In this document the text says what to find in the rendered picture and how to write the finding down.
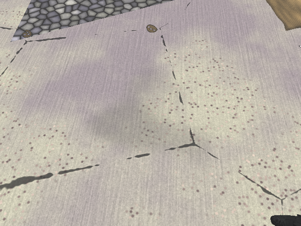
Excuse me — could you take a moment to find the right robot hand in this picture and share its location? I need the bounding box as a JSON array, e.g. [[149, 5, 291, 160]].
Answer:
[[270, 214, 301, 226]]

